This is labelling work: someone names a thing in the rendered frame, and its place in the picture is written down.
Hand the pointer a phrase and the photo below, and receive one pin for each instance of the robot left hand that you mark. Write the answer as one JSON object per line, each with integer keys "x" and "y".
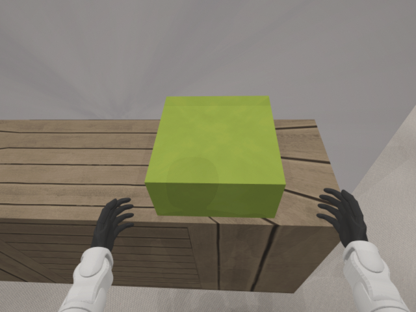
{"x": 106, "y": 229}

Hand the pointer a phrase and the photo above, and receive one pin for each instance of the robot right hand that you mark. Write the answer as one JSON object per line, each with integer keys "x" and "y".
{"x": 349, "y": 221}

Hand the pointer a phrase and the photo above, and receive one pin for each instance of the carton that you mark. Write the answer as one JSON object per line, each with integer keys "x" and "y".
{"x": 216, "y": 156}

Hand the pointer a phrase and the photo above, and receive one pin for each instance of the right robot forearm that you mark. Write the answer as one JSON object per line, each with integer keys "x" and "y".
{"x": 369, "y": 278}

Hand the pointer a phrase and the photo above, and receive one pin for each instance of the left robot forearm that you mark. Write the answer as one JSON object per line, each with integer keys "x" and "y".
{"x": 91, "y": 280}

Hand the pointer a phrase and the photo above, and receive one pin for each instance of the pedestal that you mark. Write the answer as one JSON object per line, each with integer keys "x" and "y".
{"x": 56, "y": 176}

